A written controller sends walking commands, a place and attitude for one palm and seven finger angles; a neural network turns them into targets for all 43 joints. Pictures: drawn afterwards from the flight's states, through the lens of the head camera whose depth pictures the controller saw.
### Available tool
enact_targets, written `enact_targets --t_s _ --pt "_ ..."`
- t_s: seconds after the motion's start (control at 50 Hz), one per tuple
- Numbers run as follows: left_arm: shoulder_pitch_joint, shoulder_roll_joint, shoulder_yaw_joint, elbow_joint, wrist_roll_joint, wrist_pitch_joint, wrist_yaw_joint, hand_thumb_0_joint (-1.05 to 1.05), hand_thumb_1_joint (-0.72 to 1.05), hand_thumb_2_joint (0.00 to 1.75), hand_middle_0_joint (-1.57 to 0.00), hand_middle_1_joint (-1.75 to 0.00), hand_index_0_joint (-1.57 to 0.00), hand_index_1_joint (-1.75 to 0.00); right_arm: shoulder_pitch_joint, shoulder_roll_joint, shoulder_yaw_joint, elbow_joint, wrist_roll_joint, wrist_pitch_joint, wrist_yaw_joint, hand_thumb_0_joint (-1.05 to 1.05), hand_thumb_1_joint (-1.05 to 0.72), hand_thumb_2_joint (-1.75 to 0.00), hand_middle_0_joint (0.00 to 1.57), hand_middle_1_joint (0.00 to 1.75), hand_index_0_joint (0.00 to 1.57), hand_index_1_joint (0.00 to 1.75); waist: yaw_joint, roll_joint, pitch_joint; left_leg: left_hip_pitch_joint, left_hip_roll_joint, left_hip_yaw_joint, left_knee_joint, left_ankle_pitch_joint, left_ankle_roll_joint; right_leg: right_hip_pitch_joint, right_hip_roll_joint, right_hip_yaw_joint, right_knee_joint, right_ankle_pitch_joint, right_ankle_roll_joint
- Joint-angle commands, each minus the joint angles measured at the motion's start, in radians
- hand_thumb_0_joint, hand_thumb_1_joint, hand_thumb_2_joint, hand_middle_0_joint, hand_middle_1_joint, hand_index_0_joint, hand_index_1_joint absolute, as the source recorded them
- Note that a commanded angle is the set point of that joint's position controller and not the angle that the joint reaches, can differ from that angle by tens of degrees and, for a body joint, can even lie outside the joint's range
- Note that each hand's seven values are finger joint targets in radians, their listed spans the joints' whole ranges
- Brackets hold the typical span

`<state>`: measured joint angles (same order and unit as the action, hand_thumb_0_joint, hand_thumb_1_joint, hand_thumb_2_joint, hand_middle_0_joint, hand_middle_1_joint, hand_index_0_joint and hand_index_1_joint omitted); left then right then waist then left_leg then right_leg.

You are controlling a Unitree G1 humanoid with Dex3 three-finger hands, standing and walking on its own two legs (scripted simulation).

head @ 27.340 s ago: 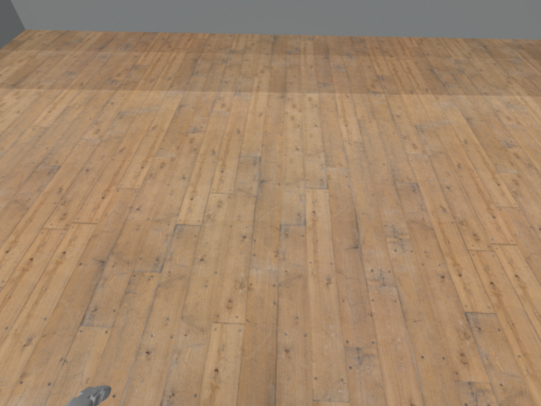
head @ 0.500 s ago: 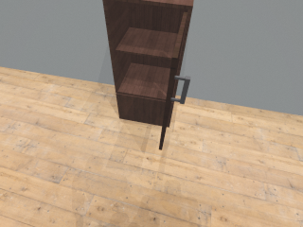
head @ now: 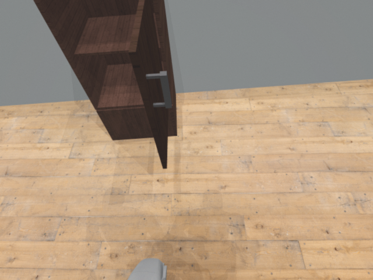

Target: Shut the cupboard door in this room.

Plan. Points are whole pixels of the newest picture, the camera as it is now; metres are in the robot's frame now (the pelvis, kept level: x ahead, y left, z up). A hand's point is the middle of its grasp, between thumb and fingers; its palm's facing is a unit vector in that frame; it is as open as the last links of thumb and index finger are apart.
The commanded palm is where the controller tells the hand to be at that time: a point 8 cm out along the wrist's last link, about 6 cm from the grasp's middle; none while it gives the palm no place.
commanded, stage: walk around to get in front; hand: left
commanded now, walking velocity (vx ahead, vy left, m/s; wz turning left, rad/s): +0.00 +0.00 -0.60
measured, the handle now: (159, 91) +0.62 +0.14 -0.01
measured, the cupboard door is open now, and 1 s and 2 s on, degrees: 89 89 89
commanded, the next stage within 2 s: none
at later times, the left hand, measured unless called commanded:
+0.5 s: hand out of the picture +0.11 +0.28 -0.18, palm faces -0.20 -0.95 -0.25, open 7.4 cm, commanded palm none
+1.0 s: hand (157, 232) +0.24 +0.11 -0.15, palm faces -0.61 -0.74 -0.28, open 7.3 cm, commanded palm none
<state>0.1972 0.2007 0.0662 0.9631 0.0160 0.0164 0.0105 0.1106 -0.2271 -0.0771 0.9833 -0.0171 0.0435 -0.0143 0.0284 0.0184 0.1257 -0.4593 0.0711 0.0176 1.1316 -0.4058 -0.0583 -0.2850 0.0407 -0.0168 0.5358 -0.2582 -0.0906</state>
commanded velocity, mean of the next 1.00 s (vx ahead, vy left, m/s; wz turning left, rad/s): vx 0.00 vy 0.00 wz -0.60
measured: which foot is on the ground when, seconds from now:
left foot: up 0.00-0.40, down 0.42-0.92, up 0.94-1.00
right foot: down 0.00-0.42, up 0.44-0.90, down 0.92-1.00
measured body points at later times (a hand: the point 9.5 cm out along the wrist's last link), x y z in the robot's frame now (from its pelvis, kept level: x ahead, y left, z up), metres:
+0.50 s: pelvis +0.01 +0.07 +0.00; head +0.07 +0.09 +0.44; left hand +0.12 +0.33 -0.16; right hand +0.08 -0.20 -0.12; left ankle +0.03 +0.18 -0.74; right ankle -0.01 -0.05 -0.70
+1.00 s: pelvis +0.00 +0.04 -0.01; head +0.03 -0.01 +0.43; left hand +0.27 +0.15 -0.13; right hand -0.16 -0.17 -0.17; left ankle +0.03 +0.18 -0.69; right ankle -0.05 -0.03 -0.74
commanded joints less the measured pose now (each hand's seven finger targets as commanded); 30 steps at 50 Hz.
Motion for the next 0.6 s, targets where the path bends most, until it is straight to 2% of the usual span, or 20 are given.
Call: enact_targets --t_s 0.0,0.04,0.08,0.16,0.22,0.24,0.28,0.3,0.34,0.36,0.38,0.4,0.42,0.44,0.46,0.48,0.5,0.52,0.54,0.58 --pt "0.093 0.204 0.047 -0.046 -0.006 -0.018 0.004 0.0 0.9 0.9 -0.2 -0.3 -0.2 -0.3 0.014 -0.087 -0.01 -0.072 0.001 -0.009 -0.01 0.0 -0.9 -0.9 0.2 0.3 0.2 0.3 0.009 -0.092 -0.18 -0.108 0.008 -0.051 0.006 0.059 -0.023 0.229 -0.246 0.321 -0.178 0.453 -0.035" --pt "0.108 0.201 0.046 -0.046 -0.004 -0.018 0.006 0.0 0.9 0.9 -0.2 -0.3 -0.2 -0.3 -0.013 -0.094 -0.01 -0.087 0.002 -0.009 -0.012 0.0 -0.9 -0.9 0.2 0.3 0.2 0.3 0.017 -0.11 -0.177 -0.121 0.008 -0.062 -0.007 0.061 -0.03 0.238 -0.244 0.341 -0.173 0.472 -0.026" --pt "0.111 0.205 0.046 -0.053 -0.002 -0.015 0.004 0.0 0.9 0.9 -0.2 -0.3 -0.2 -0.3 -0.036 -0.098 -0.008 -0.103 0.001 -0.008 -0.013 0.0 -0.9 -0.9 0.2 0.3 0.2 0.3 0.019 -0.128 -0.166 -0.124 0.002 -0.067 -0.025 0.054 -0.034 0.23 -0.237 0.359 -0.176 0.463 -0.034" --pt "0.123 0.209 0.046 -0.066 0.004 -0.01 0.004 0.0 0.9 0.9 -0.2 -0.3 -0.2 -0.3 -0.088 -0.101 -0.003 -0.14 0.003 -0.012 -0.015 0.0 -0.9 -0.9 0.2 0.3 0.2 0.3 0.03 -0.134 -0.144 -0.097 -0.012 -0.068 -0.1 0.012 -0.035 0.195 -0.239 0.422 -0.174 0.45 -0.076" --pt "0.106 0.231 0.053 -0.08 0.008 -0.005 0.005 0.0 0.9 0.9 -0.2 -0.3 -0.2 -0.3 -0.098 -0.1 0.0 -0.162 0.008 -0.018 -0.015 0.0 -0.9 -0.9 0.2 0.3 0.2 0.3 0.027 -0.128 -0.149 -0.053 -0.025 -0.062 -0.197 -0.017 -0.026 0.179 -0.24 0.466 -0.168 0.434 -0.106" --pt "0.107 0.231 0.054 -0.078 0.01 -0.004 0.006 0.0 0.9 0.9 -0.2 -0.3 -0.2 -0.3 -0.1 -0.097 0.0 -0.167 0.011 -0.022 -0.015 0.0 -0.9 -0.9 0.2 0.3 0.2 0.3 0.033 -0.134 -0.159 -0.031 -0.03 -0.061 -0.238 -0.03 -0.024 0.177 -0.241 0.48 -0.16 0.439 -0.108" --pt "0.09 0.244 0.057 -0.091 0.009 0.0 0.006 0.0 0.9 0.9 -0.2 -0.3 -0.2 -0.3 -0.088 -0.093 0.003 -0.173 0.016 -0.03 -0.017 0.0 -0.9 -0.9 0.2 0.3 0.2 0.3 0.027 -0.143 -0.182 0.021 -0.046 -0.057 -0.326 -0.04 -0.013 0.175 -0.231 0.493 -0.139 0.478 -0.108" --pt "0.076 0.245 0.059 -0.094 0.01 0.002 0.007 0.0 0.9 0.9 -0.2 -0.3 -0.2 -0.3 -0.073 -0.092 0.004 -0.175 0.019 -0.034 -0.018 0.0 -0.9 -0.9 0.2 0.3 0.2 0.3 0.022 -0.152 -0.195 0.063 -0.053 -0.059 -0.393 -0.038 -0.008 0.163 -0.222 0.505 -0.125 0.504 -0.102" --pt "0.036 0.246 0.058 -0.099 0.006 0.005 0.006 0.0 0.9 0.9 -0.2 -0.3 -0.2 -0.3 -0.003 -0.095 0.003 -0.161 0.024 -0.04 -0.021 0.0 -0.9 -0.9 0.2 0.3 0.2 0.3 -0.016 -0.156 -0.215 0.181 -0.064 -0.049 -0.558 0.042 -0.001 0.112 -0.196 0.497 -0.085 0.497 -0.06" --pt "0.005 0.244 0.056 -0.108 0.0 0.008 0.007 0.0 0.9 0.9 -0.2 -0.3 -0.2 -0.3 0.064 -0.104 0.0 -0.144 0.025 -0.048 -0.025 0.0 -0.9 -0.9 0.2 0.3 0.2 0.3 -0.05 -0.143 -0.238 0.308 -0.054 -0.051 -0.694 0.143 0.006 0.046 -0.163 0.474 -0.034 0.439 -0.021" --pt "0.007 0.201 0.047 -0.122 -0.009 0.011 0.004 0.0 0.9 0.9 -0.2 -0.3 -0.2 -0.3 0.108 -0.153 -0.007 -0.132 0.019 -0.058 -0.03 0.0 -0.9 -0.9 0.2 0.3 0.2 0.3 -0.065 -0.022 -0.263 0.471 0.062 -0.149 -0.812 0.188 0.041 -0.098 -0.067 0.388 0.067 0.254 0.034" --pt "0.035 0.143 0.037 -0.135 -0.016 0.014 -0.009 0.0 0.9 0.9 -0.2 -0.3 -0.2 -0.3 0.097 -0.241 -0.026 -0.146 0.005 -0.061 -0.029 0.0 -0.9 -0.9 0.2 0.3 0.2 0.3 -0.051 0.262 -0.238 0.568 0.332 -0.402 -0.873 0.327 0.119 -0.319 0.067 0.215 0.269 -0.256 0.098" --pt "0.019 0.162 0.04 -0.132 0.002 0.017 -0.009 0.0 0.9 0.9 -0.2 -0.3 -0.2 -0.3 0.093 -0.265 -0.028 -0.158 0.004 -0.046 -0.025 0.0 -0.9 -0.9 0.2 0.3 0.2 0.3 -0.054 0.248 -0.186 0.429 0.422 -0.414 -0.86 0.381 0.188 -0.312 0.025 0.132 0.461 -0.36 0.126" --pt "0.049 0.183 0.049 -0.123 0.009 0.021 -0.014 0.0 0.9 0.9 -0.2 -0.3 -0.2 -0.3 0.037 -0.218 -0.012 -0.184 0.0 -0.041 -0.019 0.0 -0.9 -0.9 0.2 0.3 0.2 0.3 -0.02 0.156 -0.153 0.322 0.393 -0.358 -0.871 0.297 0.207 -0.282 -0.006 0.128 0.56 -0.311 0.136" --pt "0.042 0.186 0.06 -0.103 0.018 0.027 -0.019 0.0 0.9 0.9 -0.2 -0.3 -0.2 -0.3 -0.002 -0.177 -0.006 -0.185 -0.004 -0.049 -0.023 0.0 -0.9 -0.9 0.2 0.3 0.2 0.3 -0.003 0.18 -0.114 0.281 0.322 -0.288 -0.887 0.312 0.179 -0.286 -0.009 0.121 0.62 -0.257 0.148" --pt "0.047 0.189 0.063 -0.094 0.015 0.03 -0.029 0.0 0.9 0.9 -0.2 -0.3 -0.2 -0.3 -0.023 -0.161 0.002 -0.19 -0.005 -0.05 -0.024 0.0 -0.9 -0.9 0.2 0.3 0.2 0.3 0.012 0.165 -0.086 0.252 0.274 -0.204 -0.872 0.327 0.168 -0.278 -0.026 0.103 0.674 -0.208 0.151" --pt "0.048 0.178 0.059 -0.092 0.013 0.032 -0.036 0.0 0.9 0.9 -0.2 -0.3 -0.2 -0.3 -0.008 -0.148 0.006 -0.187 -0.007 -0.052 -0.024 0.0 -0.9 -0.9 0.2 0.3 0.2 0.3 0.011 0.143 -0.082 0.26 0.231 -0.135 -0.852 0.382 0.156 -0.283 -0.036 0.082 0.701 -0.17 0.155" --pt "0.047 0.162 0.055 -0.092 0.011 0.033 -0.039 0.0 0.9 0.9 -0.2 -0.3 -0.2 -0.3 0.015 -0.142 0.006 -0.178 -0.007 -0.055 -0.024 0.0 -0.9 -0.9 0.2 0.3 0.2 0.3 0.008 0.141 -0.085 0.285 0.21 -0.087 -0.836 0.436 0.151 -0.292 -0.039 0.066 0.712 -0.146 0.16" --pt "0.044 0.153 0.053 -0.09 0.009 0.033 -0.042 0.0 0.9 0.9 -0.2 -0.3 -0.2 -0.3 0.035 -0.134 0.005 -0.17 -0.003 -0.059 -0.025 0.0 -0.9 -0.9 0.2 0.3 0.2 0.3 0.005 0.109 -0.092 0.308 0.204 -0.058 -0.826 0.482 0.147 -0.302 -0.046 0.053 0.72 -0.127 0.163" --pt "0.026 0.138 0.046 -0.096 0.006 0.036 -0.042 0.0 0.9 0.9 -0.2 -0.3 -0.2 -0.3 0.103 -0.139 0.0 -0.149 -0.002 -0.063 -0.025 0.0 -0.9 -0.9 0.2 0.3 0.2 0.3 -0.014 0.124 -0.125 0.396 0.213 -0.035 -0.803 0.572 0.157 -0.329 -0.058 0.043 0.696 -0.115 0.176"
